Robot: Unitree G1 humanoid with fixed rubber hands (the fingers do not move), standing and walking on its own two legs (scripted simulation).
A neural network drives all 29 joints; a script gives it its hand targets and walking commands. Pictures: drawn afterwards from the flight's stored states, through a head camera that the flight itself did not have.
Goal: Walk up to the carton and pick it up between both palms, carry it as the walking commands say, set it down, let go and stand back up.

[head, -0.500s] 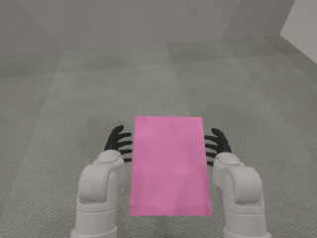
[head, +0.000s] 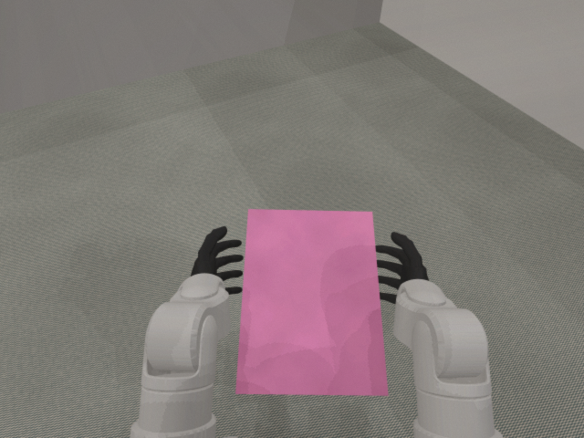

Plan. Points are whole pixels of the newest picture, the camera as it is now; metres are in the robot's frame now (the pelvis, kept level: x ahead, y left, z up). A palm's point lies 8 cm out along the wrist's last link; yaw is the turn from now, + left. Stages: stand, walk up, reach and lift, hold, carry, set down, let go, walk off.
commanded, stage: carry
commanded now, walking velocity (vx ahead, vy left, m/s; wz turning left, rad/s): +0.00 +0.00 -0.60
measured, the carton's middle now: (306, 306) +0.30 -0.01 +0.00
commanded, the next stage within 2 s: none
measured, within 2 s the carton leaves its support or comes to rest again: neither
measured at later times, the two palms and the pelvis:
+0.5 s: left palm (253, 289) +0.27 +0.05 +0.12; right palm (489, 350) +0.19 -0.18 +0.12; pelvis -0.04 +0.02 +0.01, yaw -19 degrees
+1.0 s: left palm (342, 331) +0.22 -0.04 +0.10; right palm out of the picture +0.09 -0.25 +0.11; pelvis -0.09 +0.01 +0.00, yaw -34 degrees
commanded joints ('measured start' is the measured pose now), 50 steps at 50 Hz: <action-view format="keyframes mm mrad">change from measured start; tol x32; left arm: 1 -224 -1058 -404 -126 -270 -39 -201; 50 -229 -971 -440 -118 -276 3 -192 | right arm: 1 -384 1089 538 -157 338 -50 221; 50 -268 1002 437 -55 267 -20 197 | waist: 1 22 -167 -353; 11 14 -163 -358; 13 9 293 -326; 28 9 194 -311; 31 32 -358 -323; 50 8 -42 -370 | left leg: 1 -86 -17 -49 3 87 8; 11 336 -82 11 -648 237 42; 13 507 370 -429 -848 358 183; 27 476 264 29 -595 759 141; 32 -161 21 34 -25 -161 -48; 35 -143 13 -55 56 29 -12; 50 487 47 -126 -780 245 57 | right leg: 1 352 -243 268 -160 533 -88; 10 162 -194 333 -167 356 -60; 14 -284 -6 34 490 -343 79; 27 -35 -14 -84 55 -137 87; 30 296 -123 56 -285 166 56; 32 453 -383 432 -126 1013 -128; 50 -24 -107 261 21 224 6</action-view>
